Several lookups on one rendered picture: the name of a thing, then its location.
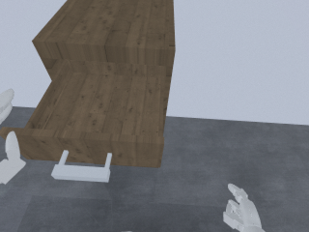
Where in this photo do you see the handle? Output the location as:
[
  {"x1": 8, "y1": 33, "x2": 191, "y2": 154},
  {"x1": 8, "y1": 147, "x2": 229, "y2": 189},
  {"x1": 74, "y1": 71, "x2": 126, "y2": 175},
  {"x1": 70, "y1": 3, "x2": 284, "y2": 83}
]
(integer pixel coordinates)
[{"x1": 51, "y1": 150, "x2": 112, "y2": 183}]

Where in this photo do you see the left robot hand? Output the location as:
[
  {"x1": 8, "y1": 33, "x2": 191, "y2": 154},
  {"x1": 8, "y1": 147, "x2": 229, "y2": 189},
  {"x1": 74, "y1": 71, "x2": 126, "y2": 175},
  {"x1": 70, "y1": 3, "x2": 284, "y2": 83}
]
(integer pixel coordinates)
[{"x1": 0, "y1": 88, "x2": 26, "y2": 185}]

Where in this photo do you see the right robot hand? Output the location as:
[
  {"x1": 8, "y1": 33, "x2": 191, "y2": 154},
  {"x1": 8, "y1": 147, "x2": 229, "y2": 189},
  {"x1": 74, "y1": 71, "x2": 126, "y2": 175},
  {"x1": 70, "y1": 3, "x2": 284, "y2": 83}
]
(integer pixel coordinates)
[{"x1": 223, "y1": 183, "x2": 262, "y2": 232}]

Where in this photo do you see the cabinet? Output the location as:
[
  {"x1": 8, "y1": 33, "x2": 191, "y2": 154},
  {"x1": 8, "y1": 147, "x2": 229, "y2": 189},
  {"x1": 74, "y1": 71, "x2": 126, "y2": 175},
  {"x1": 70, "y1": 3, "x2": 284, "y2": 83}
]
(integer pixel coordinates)
[{"x1": 32, "y1": 0, "x2": 176, "y2": 168}]

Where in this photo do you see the drawer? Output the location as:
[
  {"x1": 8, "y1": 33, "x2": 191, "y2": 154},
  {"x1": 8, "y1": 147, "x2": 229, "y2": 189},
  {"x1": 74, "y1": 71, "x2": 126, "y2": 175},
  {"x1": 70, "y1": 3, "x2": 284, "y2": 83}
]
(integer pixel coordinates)
[{"x1": 0, "y1": 59, "x2": 164, "y2": 168}]

